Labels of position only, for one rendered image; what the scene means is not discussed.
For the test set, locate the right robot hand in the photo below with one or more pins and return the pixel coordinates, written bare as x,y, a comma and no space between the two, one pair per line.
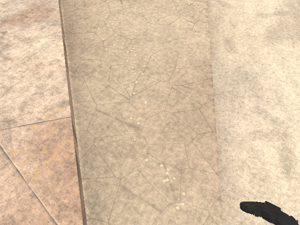
269,212

